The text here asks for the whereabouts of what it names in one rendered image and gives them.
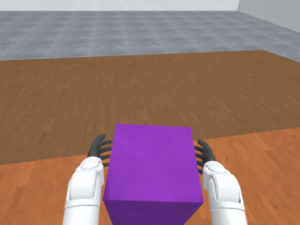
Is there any carton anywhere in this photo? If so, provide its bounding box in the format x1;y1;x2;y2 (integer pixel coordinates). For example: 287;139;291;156
102;124;204;225

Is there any left robot hand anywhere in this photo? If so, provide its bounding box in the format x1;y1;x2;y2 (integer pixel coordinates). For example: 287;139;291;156
87;134;113;168

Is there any robot right forearm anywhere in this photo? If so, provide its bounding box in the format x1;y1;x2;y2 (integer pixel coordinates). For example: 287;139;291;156
202;160;248;225

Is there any robot left forearm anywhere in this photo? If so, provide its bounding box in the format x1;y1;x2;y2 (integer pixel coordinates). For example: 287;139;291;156
62;157;104;225

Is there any right robot hand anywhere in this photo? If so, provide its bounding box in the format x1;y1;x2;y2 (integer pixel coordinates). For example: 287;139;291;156
194;139;216;174

